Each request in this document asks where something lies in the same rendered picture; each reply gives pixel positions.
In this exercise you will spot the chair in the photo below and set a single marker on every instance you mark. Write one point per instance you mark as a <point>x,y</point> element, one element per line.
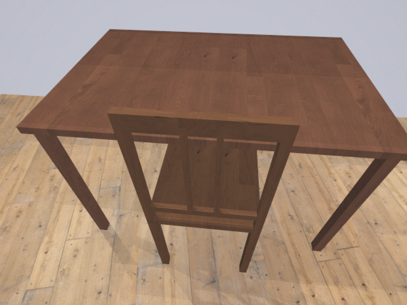
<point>205,187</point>

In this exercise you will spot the table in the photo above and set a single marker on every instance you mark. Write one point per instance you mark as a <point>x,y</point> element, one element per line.
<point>315,79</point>

